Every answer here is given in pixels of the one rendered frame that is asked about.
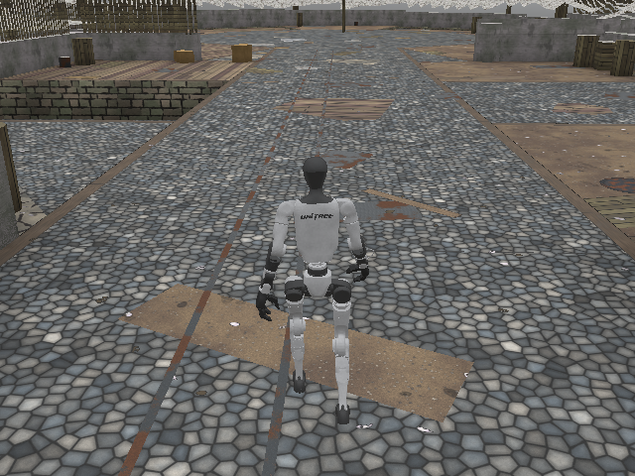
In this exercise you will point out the right robot upper arm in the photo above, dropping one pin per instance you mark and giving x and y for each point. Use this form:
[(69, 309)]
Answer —
[(347, 209)]

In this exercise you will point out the left robot upper arm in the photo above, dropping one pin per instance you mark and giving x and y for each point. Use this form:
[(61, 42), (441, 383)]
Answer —
[(285, 210)]

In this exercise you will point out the robot left hand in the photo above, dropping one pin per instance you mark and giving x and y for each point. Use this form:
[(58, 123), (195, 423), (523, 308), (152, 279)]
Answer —
[(260, 304)]

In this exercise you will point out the right robot thigh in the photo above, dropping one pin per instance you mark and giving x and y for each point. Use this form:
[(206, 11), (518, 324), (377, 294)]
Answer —
[(341, 304)]

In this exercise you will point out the robot right hand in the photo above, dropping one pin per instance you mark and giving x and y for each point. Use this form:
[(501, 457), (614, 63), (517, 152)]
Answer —
[(355, 268)]

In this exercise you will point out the robot head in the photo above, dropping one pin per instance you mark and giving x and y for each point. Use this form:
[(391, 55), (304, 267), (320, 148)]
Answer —
[(315, 169)]

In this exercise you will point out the robot right forearm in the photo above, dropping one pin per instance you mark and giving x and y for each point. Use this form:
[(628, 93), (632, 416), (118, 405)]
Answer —
[(360, 256)]

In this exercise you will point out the robot left forearm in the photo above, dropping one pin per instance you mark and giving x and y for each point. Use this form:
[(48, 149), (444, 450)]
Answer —
[(270, 271)]

